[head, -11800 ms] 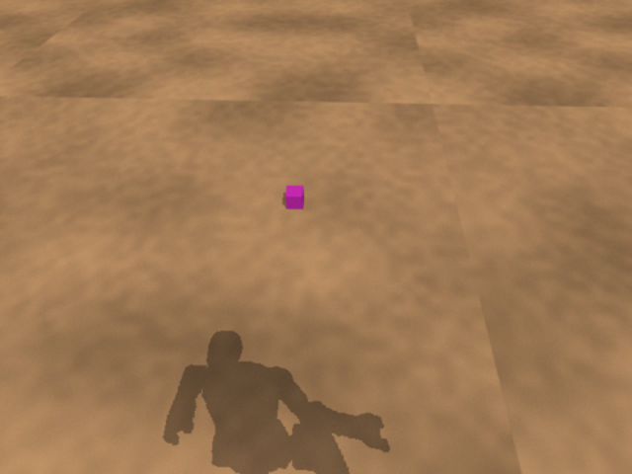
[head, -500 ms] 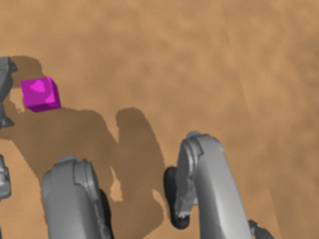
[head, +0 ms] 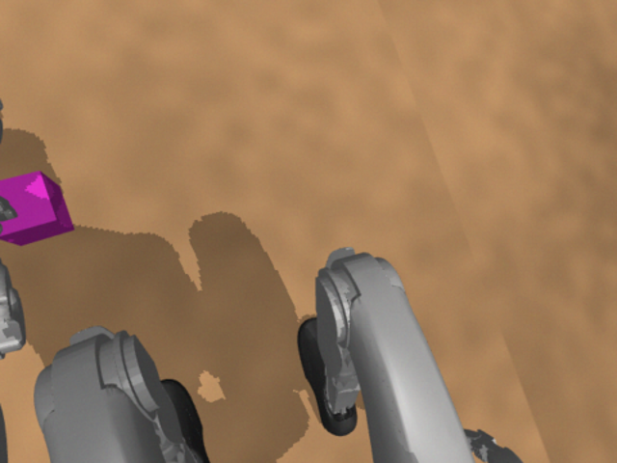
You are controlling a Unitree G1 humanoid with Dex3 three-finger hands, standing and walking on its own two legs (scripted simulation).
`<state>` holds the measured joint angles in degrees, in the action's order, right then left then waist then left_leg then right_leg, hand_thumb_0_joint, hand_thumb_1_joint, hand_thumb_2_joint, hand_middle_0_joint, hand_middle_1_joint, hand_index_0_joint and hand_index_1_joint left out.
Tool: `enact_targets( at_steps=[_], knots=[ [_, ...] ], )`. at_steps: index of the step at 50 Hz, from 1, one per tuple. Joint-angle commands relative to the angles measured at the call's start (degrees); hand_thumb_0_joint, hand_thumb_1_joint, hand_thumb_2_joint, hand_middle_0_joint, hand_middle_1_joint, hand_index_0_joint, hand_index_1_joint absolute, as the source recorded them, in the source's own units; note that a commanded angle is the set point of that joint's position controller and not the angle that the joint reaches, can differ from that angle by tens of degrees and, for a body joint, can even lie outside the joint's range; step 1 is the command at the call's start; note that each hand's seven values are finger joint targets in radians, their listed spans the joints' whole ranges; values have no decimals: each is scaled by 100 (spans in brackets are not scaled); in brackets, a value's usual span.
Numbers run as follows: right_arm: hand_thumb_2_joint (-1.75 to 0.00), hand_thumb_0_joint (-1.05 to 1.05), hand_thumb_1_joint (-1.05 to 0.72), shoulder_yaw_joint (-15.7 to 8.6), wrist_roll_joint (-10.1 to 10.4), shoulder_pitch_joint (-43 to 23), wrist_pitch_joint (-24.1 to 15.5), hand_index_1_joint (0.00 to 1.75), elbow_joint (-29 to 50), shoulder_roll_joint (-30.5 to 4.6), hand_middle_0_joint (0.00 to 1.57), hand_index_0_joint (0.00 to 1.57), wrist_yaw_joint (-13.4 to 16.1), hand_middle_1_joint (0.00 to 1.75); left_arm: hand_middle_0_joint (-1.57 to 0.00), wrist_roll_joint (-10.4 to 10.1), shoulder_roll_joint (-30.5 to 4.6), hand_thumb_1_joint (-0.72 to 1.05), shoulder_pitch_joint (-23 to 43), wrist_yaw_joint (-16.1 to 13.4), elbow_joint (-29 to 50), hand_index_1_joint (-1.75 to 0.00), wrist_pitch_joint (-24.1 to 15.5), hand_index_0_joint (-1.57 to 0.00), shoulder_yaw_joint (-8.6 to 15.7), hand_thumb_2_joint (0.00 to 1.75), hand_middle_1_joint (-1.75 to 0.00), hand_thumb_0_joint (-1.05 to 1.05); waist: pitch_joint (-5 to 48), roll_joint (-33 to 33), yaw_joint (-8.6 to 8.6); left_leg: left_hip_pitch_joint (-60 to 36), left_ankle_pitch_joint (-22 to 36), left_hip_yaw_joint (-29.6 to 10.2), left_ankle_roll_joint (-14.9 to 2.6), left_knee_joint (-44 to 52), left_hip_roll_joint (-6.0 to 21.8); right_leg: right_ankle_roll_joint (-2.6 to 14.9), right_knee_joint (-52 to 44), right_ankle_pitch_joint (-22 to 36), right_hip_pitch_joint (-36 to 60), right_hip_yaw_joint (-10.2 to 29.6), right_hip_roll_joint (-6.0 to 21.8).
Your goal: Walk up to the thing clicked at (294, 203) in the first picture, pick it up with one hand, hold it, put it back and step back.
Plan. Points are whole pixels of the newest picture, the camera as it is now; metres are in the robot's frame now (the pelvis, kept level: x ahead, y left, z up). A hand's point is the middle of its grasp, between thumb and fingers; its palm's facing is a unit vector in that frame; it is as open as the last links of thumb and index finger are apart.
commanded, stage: approach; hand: left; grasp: from above
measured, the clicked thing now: (30, 209) +0.51 +0.29 -0.30
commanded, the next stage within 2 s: rest palm in 0.16 s
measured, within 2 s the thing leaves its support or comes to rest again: neither
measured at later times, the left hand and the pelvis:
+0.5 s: hand out of the picture +0.49 +0.30 -0.19, palm faces -0.42 -0.06 -0.90, open 14.3 cm; pelvis +0.00 +0.00 -0.01, yaw +0 degrees
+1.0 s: hand (13, 205) +0.50 +0.29 -0.24, palm faces -0.42 -0.09 -0.90, open 14.4 cm; pelvis +0.00 +0.00 -0.03, yaw -3 degrees
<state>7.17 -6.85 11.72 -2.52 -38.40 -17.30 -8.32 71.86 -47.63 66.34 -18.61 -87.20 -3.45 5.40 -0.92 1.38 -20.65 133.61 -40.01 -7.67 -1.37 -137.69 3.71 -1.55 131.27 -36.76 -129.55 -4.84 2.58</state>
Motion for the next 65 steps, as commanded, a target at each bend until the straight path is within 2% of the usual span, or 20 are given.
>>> enact_targets(
  at_steps=[1,2,3,5,9,13,15,19,23,25,29,36,41,44,48,50,54,57,59,65],
  knots=[
    [-89,0,-89,-458,9,1159,83,30,171,-1504,20,20,61,30,-7,-316,-1535,-51,689,365,479,-100,-111,-9,143,95,-102,0,3706,880,136,-1976,1139,537,-204,1258,-312,222,-1315,1262,2842,-288,-333],
    [-89,0,-89,-429,0,1183,86,30,115,-1459,20,20,57,30,-6,-374,-1224,-51,741,426,520,-99,-226,-8,-78,95,-101,0,3567,891,110,-1994,1049,516,-181,1238,-314,241,-1320,1139,2654,-306,-325],
    [-89,0,-89,-430,-36,1165,88,30,164,-1521,20,20,47,30,-6,-354,-1455,-49,778,399,685,-100,-379,-9,109,94,-103,0,3601,965,79,-1994,1066,461,-154,1213,-305,252,-1271,1130,2609,-370,-337],
    [-89,0,-89,-420,-62,1203,67,30,117,-1525,20,20,41,30,-6,-386,-1239,-50,956,304,858,-100,-681,-8,-4,95,-102,0,3556,1070,29,-2215,963,390,-94,1189,-293,288,-1259,992,2335,-453,-349],
    [-89,0,-90,-535,-164,1288,-47,30,-48,-1531,20,20,-9,30,-6,-188,-1418,-52,1328,-299,1504,-99,-1098,-8,174,96,-101,0,3940,1933,127,-2962,958,383,42,1211,-268,329,-1089,1021,2084,-521,-353],
    [-89,0,-90,-802,-213,1156,-152,30,-72,-1541,20,20,4,30,-6,-49,-1423,-55,1405,-889,2206,-97,-989,-6,368,100,-98,0,4657,2456,221,-3644,1059,403,104,1323,-240,383,-1007,1136,1875,-486,-323],
    [-90,0,-90,-843,-216,1127,-179,30,-161,-1498,20,20,-2,30,-6,-30,-1183,-57,1385,-1035,1905,-93,-783,-4,318,102,-92,0,4425,2516,173,-3525,1023,449,100,1374,-234,384,-1005,1120,1688,-466,-299],
    [-90,0,-90,-675,-242,1261,-248,30,-487,-1480,20,20,-3,30,-7,136,-905,-58,1766,-955,878,-94,-518,-4,-25,105,-91,0,3697,1971,-142,-3010,966,391,14,1200,-248,357,-1008,1133,1356,-543,-313],
    [-90,0,-89,-584,-266,1196,-319,30,-395,-1587,20,20,-76,30,-7,163,-969,-56,1307,-724,153,-97,-461,-5,-22,108,-94,0,3286,1589,-87,-2641,928,360,-26,1173,-300,323,-986,1020,1437,-566,-295],
    [-90,0,-89,-527,-265,1216,-323,30,-263,-1661,20,20,-101,30,-7,172,-1039,-56,1211,-591,-64,-94,-478,-4,18,104,-93,0,3259,1452,-181,-2686,1117,303,-29,1141,-307,289,-939,1173,1595,-585,-275],
    [-90,0,-89,-410,-286,1166,-272,30,-128,-1628,20,20,-137,30,-6,159,-1511,-54,1080,-566,-70,-95,-625,-5,262,101,-94,0,3531,1509,-61,-2589,1139,341,-36,1104,-303,302,-930,1183,1968,-568,-333],
    [-90,0,-89,-275,-421,1184,-360,30,-108,-1701,20,20,-174,30,-6,256,-1984,-54,1483,-937,359,-94,-974,-5,442,100,-94,0,3665,1816,-151,-2633,1223,355,-26,843,-263,271,-854,1332,2112,-589,-371],
    [-90,0,-89,-202,-545,1201,-486,30,-163,-1727,20,20,-229,30,-6,362,-1957,-56,1498,-1123,316,-94,-974,-4,322,102,-92,0,3645,2066,-229,-2814,1223,333,3,748,-227,276,-795,1364,1995,-644,-414],
    [-90,0,-89,-184,-583,1262,-558,30,-215,-1810,20,20,-263,30,-6,315,-2159,-56,1286,-1280,104,-94,-873,-4,538,102,-92,0,3509,2070,-193,-2756,1179,275,13,789,-216,286,-758,1307,1936,-730,-422],
    [-90,0,-89,-140,-606,1164,-604,30,-164,-1805,20,20,-325,30,-7,303,-2030,-57,1215,-1287,68,-94,-731,-4,440,104,-91,0,3535,2253,-181,-2830,1289,235,48,838,-198,314,-701,1390,1928,-774,-444],
    [-90,0,-89,-150,-634,1246,-658,30,-187,-1892,20,20,-363,30,-6,296,-2064,-56,1363,-1239,0,-93,-672,-4,462,103,-91,0,3358,2170,-332,-2819,1362,222,36,734,-183,281,-679,1473,1831,-792,-426],
    [-90,0,-89,-95,-648,1281,-685,30,-188,-1898,20,20,-422,30,-7,281,-2130,-56,1312,-1197,-151,-93,-623,-4,537,103,-91,0,3184,2080,-398,-2726,1415,200,20,684,-179,266,-668,1537,1928,-791,-434],
    [-90,0,-89,-111,-636,1238,-672,30,-190,-1934,20,20,-441,30,-7,236,-2194,-55,1227,-1167,3,-94,-665,-4,587,102,-92,0,3314,2301,-329,-2872,1462,141,63,833,-166,293,-684,1500,1986,-831,-453],
    [-90,0,-89,-60,-653,1220,-678,30,-149,-1921,20,20,-468,30,-7,265,-2033,-56,1348,-1134,-243,-94,-676,-4,456,102,-91,0,3147,2177,-487,-2838,1385,91,70,752,-157,292,-610,1462,1807,-865,-430],
    [-90,0,-89,34,-682,1157,-692,30,-146,-1931,20,20,-477,30,-7,281,-2183,-55,1412,-1178,-160,-95,-853,-4,441,103,-93,0,3110,2126,-483,-2710,1218,113,30,736,-160,263,-746,1370,1982,-868,-477]
  ],
)
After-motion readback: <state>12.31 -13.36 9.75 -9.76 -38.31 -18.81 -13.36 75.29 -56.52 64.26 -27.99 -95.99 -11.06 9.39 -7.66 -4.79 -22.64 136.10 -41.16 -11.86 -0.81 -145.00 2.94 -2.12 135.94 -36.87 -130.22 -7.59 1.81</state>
